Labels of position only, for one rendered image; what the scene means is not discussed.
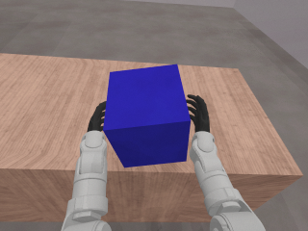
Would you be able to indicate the robot left hand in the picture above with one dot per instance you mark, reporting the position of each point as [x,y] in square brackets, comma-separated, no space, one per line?
[96,120]

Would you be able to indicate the robot right hand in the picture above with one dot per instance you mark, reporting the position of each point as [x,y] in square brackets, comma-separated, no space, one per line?
[200,118]

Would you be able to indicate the carton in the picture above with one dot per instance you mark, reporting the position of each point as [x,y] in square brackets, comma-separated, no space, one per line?
[147,120]

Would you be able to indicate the robot right upper arm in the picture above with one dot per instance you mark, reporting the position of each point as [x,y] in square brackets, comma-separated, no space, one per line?
[236,221]

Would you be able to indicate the pedestal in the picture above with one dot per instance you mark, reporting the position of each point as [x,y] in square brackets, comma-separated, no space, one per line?
[46,104]

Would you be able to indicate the robot left upper arm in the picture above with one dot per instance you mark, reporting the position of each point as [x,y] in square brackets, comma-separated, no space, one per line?
[97,225]

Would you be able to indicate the left robot forearm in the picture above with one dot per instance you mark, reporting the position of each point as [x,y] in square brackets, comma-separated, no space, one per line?
[89,202]

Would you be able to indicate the right robot forearm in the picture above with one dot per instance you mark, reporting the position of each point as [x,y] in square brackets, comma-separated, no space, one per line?
[220,195]

